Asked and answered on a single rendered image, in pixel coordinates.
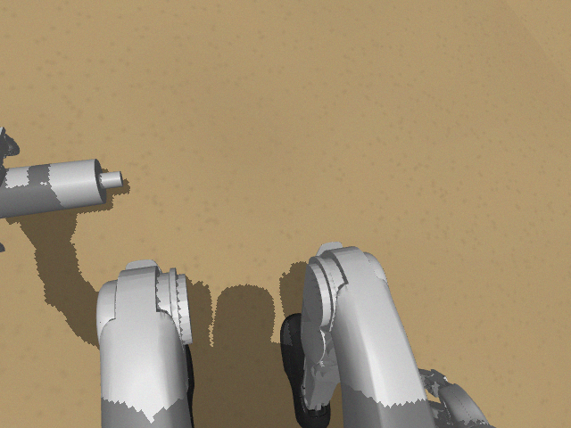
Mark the bottle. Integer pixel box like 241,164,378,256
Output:
0,159,123,218

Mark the right robot hand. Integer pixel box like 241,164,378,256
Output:
418,369,489,428

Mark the right robot foot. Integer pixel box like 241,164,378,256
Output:
280,313,331,428

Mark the left robot hand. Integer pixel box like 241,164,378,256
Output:
0,127,20,252

